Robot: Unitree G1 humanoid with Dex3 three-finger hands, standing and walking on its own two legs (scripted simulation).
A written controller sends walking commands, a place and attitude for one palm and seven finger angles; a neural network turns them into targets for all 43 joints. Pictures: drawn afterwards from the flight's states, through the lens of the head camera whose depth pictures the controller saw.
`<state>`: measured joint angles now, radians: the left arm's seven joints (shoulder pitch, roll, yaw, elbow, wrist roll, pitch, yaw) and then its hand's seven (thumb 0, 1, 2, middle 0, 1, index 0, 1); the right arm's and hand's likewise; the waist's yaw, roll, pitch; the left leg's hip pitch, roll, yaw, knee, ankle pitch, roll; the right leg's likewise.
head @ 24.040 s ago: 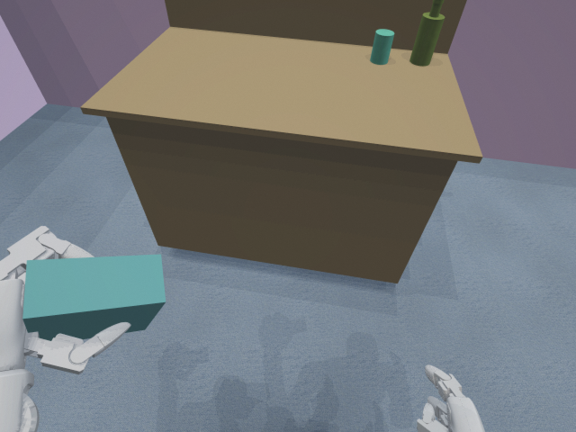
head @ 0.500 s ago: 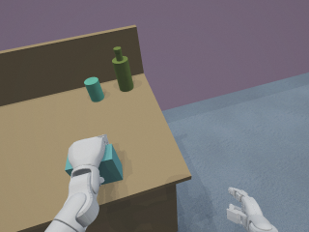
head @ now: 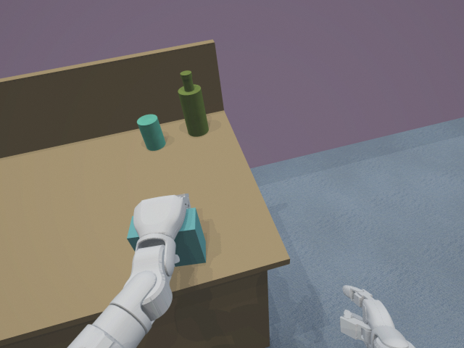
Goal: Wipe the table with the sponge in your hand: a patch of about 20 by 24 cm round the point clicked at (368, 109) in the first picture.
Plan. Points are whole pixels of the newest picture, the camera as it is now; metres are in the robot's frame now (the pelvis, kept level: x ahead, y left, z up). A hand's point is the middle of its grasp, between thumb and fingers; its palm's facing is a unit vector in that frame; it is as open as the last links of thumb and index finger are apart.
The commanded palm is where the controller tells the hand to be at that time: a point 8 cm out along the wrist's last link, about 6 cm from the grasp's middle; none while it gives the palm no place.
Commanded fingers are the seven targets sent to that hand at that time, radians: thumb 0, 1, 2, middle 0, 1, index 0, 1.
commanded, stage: slide across to the third lane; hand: left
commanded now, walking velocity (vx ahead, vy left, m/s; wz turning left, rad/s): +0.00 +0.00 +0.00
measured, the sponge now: (172, 245) +0.30 +0.17 +0.01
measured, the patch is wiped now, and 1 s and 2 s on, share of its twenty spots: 0.90 0.95 1.00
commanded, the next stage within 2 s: wipe forward along the third lane in 0.02 s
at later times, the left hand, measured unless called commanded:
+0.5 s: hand (182, 220) +0.34 +0.15 +0.05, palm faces -0.04 -0.04 -1.00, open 9.6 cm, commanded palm +0.32 +0.15 +0.09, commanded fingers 0.00 0.10 1.30 -1.20 -1.60 -1.20 -1.60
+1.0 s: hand (186, 199) +0.39 +0.16 +0.05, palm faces -0.08 -0.01 -1.00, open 9.6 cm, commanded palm +0.37 +0.17 +0.09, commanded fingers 0.00 0.10 1.30 -1.20 -1.60 -1.20 -1.60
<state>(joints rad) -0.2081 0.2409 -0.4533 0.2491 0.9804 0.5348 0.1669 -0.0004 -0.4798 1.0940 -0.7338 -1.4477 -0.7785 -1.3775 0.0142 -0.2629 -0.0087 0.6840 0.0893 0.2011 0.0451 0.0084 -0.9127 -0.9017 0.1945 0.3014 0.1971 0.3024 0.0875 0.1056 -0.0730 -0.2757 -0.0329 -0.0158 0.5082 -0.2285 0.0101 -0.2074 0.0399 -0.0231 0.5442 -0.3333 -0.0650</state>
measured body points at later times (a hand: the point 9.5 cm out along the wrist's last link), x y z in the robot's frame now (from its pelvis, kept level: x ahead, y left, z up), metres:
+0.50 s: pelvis -0.02 -0.01 +0.00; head -0.04 -0.05 +0.45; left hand +0.33 +0.15 +0.10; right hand +0.19 -0.23 -0.11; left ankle +0.03 +0.12 -0.73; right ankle -0.03 -0.08 -0.73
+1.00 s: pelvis -0.02 -0.02 -0.01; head -0.02 -0.05 +0.44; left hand +0.39 +0.15 +0.10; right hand +0.10 -0.27 -0.14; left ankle +0.03 +0.12 -0.73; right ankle -0.03 -0.08 -0.73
